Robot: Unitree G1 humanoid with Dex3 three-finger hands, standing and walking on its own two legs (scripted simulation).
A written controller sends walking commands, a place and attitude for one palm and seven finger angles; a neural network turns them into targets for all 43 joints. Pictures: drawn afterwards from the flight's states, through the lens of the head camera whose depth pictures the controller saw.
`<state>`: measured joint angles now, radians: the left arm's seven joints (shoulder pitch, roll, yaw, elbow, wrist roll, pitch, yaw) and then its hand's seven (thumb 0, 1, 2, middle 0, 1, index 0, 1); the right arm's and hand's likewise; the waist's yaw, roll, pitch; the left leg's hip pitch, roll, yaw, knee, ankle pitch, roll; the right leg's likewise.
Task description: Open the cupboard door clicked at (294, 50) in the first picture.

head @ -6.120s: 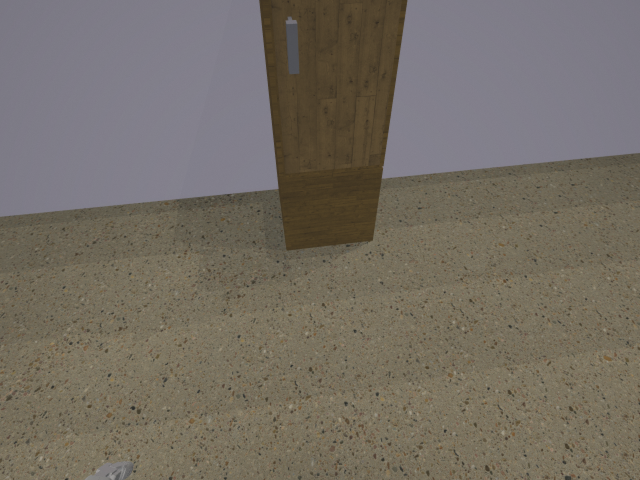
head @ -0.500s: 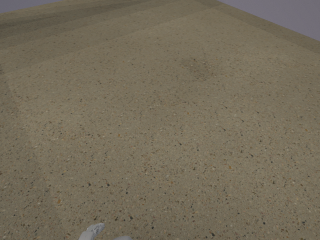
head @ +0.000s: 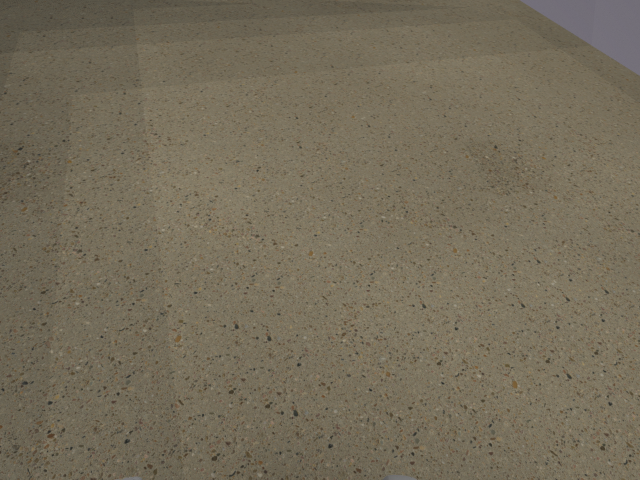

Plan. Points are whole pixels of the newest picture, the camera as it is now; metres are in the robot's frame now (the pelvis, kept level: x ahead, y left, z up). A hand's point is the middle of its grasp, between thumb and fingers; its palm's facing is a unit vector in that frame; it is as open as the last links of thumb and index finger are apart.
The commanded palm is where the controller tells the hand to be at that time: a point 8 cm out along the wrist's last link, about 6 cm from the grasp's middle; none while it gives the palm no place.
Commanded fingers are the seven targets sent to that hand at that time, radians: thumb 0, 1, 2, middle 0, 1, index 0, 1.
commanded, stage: turn to face it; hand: left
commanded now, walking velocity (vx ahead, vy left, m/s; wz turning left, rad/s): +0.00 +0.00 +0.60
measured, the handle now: out of the picture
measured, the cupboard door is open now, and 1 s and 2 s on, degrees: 0 0 0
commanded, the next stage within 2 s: none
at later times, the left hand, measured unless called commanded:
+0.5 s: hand out of the picture -0.05 +0.14 -0.15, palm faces +0.35 -0.89 -0.28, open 7.4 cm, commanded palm none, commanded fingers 0.00 0.90 0.90 -0.20 -0.30 -0.20 -0.30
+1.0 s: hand out of the picture -0.11 +0.23 -0.16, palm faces +0.61 -0.75 -0.26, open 7.4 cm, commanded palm none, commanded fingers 0.00 0.90 0.90 -0.20 -0.30 -0.20 -0.30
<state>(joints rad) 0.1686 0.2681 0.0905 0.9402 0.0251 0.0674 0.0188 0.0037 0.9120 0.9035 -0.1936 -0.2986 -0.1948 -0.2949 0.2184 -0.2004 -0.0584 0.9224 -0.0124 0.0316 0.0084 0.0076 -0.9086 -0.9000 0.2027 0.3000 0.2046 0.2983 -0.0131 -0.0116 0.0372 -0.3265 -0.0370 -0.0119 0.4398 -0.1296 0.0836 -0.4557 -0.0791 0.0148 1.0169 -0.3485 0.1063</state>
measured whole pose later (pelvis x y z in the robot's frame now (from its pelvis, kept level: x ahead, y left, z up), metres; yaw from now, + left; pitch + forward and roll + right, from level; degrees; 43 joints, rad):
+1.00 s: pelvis -0.06 -0.01 +0.00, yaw +37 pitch +1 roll -2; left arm 0.14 0.27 0.07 0.89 0.02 0.06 0.01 0.00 0.91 0.90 -0.20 -0.30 -0.20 -0.30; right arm 0.18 -0.21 -0.04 0.90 -0.01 0.03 0.01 0.01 -0.91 -0.90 0.20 0.30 0.21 0.30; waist 0.00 -0.02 0.07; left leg -0.24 -0.04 -0.05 0.46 -0.24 0.05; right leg -0.49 -0.09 0.00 1.06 -0.38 0.12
